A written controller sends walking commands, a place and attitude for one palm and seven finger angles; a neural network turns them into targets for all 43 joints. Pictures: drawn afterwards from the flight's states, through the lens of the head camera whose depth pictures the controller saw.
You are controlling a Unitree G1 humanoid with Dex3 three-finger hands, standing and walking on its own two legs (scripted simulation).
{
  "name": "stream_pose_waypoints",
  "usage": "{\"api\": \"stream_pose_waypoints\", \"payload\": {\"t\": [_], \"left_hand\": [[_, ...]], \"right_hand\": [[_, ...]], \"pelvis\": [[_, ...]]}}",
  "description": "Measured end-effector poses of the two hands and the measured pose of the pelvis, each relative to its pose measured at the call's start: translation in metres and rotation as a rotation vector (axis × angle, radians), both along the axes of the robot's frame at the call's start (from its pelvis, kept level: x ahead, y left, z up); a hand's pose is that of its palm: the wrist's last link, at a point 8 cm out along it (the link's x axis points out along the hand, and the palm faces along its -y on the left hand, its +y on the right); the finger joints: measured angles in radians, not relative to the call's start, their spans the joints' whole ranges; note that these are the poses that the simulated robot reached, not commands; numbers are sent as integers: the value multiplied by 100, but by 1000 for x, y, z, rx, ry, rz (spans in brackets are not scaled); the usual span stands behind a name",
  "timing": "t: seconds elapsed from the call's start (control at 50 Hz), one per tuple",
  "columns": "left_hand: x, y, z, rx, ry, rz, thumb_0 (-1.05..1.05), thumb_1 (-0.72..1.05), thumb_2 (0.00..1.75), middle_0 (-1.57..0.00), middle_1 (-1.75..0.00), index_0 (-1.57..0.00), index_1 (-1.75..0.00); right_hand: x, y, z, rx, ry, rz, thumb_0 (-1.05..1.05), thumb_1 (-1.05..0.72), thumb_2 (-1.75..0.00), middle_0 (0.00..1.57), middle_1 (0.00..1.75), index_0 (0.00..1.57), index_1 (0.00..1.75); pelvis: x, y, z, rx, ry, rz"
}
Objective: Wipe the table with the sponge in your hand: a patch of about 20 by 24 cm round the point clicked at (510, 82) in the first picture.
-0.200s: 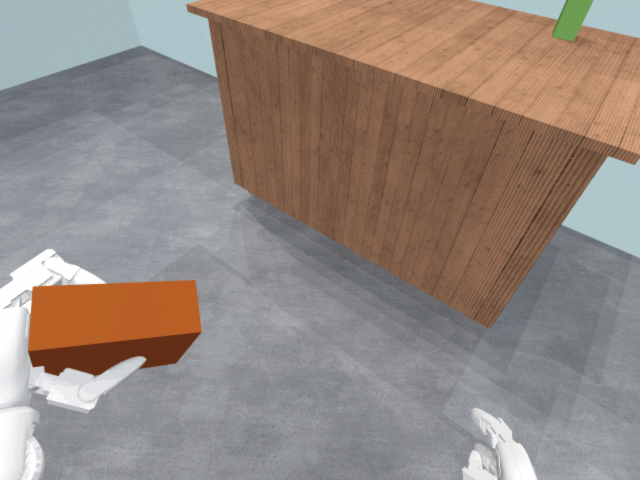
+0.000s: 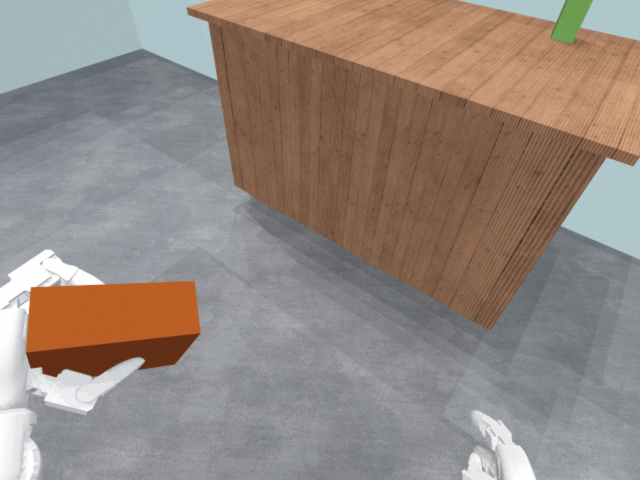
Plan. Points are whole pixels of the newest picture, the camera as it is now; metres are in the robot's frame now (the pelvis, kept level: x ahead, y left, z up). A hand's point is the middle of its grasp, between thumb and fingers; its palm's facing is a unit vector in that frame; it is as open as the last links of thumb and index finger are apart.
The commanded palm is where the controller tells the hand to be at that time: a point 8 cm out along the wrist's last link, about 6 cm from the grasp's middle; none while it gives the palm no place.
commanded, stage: stand and wait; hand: left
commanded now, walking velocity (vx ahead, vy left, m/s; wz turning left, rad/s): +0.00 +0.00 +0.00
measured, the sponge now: (140, 330) +0.23 +0.20 +0.14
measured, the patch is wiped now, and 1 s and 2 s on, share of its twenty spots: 0.00 0.00 0.00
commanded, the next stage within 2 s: look at it before walking up in 0.06 s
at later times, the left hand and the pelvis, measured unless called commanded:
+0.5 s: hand (73, 338) +0.20 +0.25 +0.16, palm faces +0.42 -0.82 -0.38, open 9.7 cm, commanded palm +0.15 +0.29 +0.18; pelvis +0.00 +0.00 -0.01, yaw +2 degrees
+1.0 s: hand (73, 292) +0.25 +0.26 +0.16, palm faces +0.55 -0.71 -0.45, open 9.7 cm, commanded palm +0.19 +0.30 +0.18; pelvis +0.09 -0.01 +0.00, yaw +13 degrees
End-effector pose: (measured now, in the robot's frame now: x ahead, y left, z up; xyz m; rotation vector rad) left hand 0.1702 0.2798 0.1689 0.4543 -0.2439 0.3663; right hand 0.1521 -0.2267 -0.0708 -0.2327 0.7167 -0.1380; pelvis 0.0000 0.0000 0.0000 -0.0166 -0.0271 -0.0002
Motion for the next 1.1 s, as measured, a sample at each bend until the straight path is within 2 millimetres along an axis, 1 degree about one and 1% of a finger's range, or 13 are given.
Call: {"api": "stream_pose_waypoints", "payload": {"t": [0.42, 0.52, 0.6, 0.66, 0.72, 0.8, 0.86, 0.9, 0.96, 1.02, 1.06, 1.1], "left_hand": [[-7, 0, -1, 2, 1, 6, 0, -44, 97, -80, -132, -80, -132], [-8, 6, 2, 17, -30, 25, 0, -44, 97, -80, -132, -80, -132], [-9, 17, 3, 40, -84, 48, 0, -44, 97, -80, -132, -79, -132], [-4, 24, 1, 46, -81, 84, 0, -44, 97, -80, -132, -79, -132], [5, 24, 1, 45, -50, 111, 0, -44, 97, -80, -132, -79, -132], [15, 9, 4, 61, -20, 111, 0, -44, 97, -80, -132, -79, -132], [21, -2, 5, 77, -24, 103, 0, -44, 97, -80, -132, -79, -132], [24, -3, 7, 73, -28, 114, 0, -44, 97, -80, -132, -79, -132], [27, 4, 11, 82, -12, 154, 0, -44, 98, -80, -132, -79, -132], [31, 17, 13, 89, -13, 211, 0, -44, 98, -80, -132, -79, -132], [36, 26, 12, 87, -33, 244, 0, -44, 98, -80, -132, -79, -133], [44, 34, 9, 97, -64, 259, 0, -44, 98, -80, -132, -79, -133]], "right_hand": [[-10, -4, -4, -5, 11, -7, 1, -90, -90, 20, 30, 20, 30], [-9, -4, -10, -30, 38, -4, 1, -90, -90, 20, 30, 20, 30], [-4, -2, -20, -44, 61, 6, 1, -90, -90, 20, 30, 20, 30], [4, 5, -27, -25, 73, 5, 1, -90, -90, 20, 30, 20, 30], [12, 14, -30, 12, 94, 35, 1, -90, -90, 20, 30, 20, 30], [31, 21, -35, 60, 113, 94, 1, -90, -90, 20, 30, 20, 30], [52, 18, -42, 65, 134, 134, 1, -90, -90, 20, 30, 20, 30], [67, 14, -42, 46, 154, 157, 1, -90, -90, 20, 31, 20, 30], [94, 9, -34, 9, 166, 176, 1, -90, -90, 20, 30, 20, 30], [127, 9, -23, -35, 146, 203, 1, -90, -90, 20, 30, 20, 30], [152, 13, -19, -62, 107, 221, 1, -90, -90, 20, 30, 20, 30], [178, 19, -20, -74, 43, 221, 1, -90, -90, 20, 30, 20, 30]], "pelvis": [[-5, 0, -2, -1, -2, 14], [1, 3, -7, -2, 4, 50], [11, 8, -16, 6, -7, 73], [21, 10, -17, -1, -1, 84], [32, 4, -12, -8, 5, 107], [48, -8, -10, -9, 13, 127], [59, -15, -14, -5, 10, 170], [68, -15, -11, 3, 10, 197], [84, -14, -5, 22, 20, 221], [100, -10, -3, 42, 26, 243], [112, -4, -7, 52, 24, 250], [121, 4, -18, 51, 15, 241]]}}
